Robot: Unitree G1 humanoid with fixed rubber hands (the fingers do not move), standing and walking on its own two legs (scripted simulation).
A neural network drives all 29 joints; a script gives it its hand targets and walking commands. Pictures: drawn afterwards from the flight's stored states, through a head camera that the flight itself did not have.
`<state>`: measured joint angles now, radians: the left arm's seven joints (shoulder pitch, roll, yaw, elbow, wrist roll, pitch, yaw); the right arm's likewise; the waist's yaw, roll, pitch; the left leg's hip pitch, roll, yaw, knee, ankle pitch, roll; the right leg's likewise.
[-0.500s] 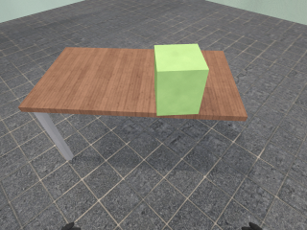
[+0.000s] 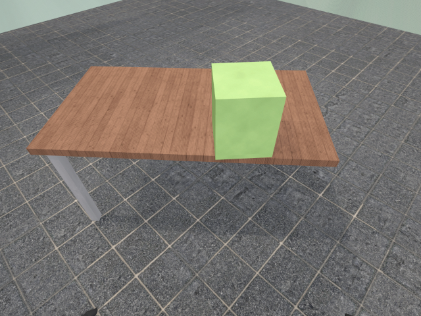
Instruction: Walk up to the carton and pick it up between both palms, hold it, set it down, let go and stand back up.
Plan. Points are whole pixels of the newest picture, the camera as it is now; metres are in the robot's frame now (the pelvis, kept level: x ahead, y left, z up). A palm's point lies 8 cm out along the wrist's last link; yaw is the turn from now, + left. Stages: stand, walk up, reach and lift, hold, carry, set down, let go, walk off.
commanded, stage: stand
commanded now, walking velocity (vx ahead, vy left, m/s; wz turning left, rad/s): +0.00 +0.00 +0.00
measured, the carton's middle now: (242, 111) +0.78 -0.07 -0.07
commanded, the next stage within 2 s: none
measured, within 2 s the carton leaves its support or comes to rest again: neither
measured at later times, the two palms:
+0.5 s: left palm out of the picture +0.09 +0.28 -0.10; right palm out of the picture +0.10 -0.28 -0.10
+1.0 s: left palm out of the picture +0.08 +0.29 -0.10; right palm out of the picture +0.10 -0.28 -0.10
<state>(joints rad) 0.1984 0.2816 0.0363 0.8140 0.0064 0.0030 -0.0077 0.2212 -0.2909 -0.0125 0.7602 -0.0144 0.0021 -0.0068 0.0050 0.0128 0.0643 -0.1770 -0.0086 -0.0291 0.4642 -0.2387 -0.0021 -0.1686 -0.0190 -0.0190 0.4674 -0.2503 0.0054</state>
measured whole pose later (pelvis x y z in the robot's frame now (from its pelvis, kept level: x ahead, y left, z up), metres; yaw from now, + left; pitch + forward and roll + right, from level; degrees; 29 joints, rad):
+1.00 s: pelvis +0.00 +0.00 +0.01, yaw +0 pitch -3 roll +0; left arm 0.20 0.32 0.02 0.90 0.00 0.00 0.00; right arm 0.19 -0.33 -0.01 0.88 -0.01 0.00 -0.01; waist 0.01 0.01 0.06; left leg -0.12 -0.01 -0.03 0.37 -0.19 0.00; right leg -0.12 -0.02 -0.02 0.38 -0.21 0.01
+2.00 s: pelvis +0.00 +0.00 +0.01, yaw +0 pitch -4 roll +0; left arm 0.19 0.34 0.02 0.98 0.00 0.00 0.01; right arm 0.18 -0.36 0.00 0.99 -0.01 0.01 -0.02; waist 0.01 0.02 0.07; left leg -0.07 -0.01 -0.02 0.30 -0.16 0.00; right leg -0.07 -0.02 -0.01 0.32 -0.18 0.01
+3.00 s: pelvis +0.01 +0.00 +0.01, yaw -1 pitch -3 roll +0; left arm 0.21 0.34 0.01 1.00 0.00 0.00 0.01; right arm 0.18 -0.35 0.01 1.01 -0.01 0.01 -0.02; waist 0.01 0.01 0.07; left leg -0.07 -0.01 -0.02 0.29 -0.17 0.00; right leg -0.07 -0.02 0.00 0.31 -0.18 0.01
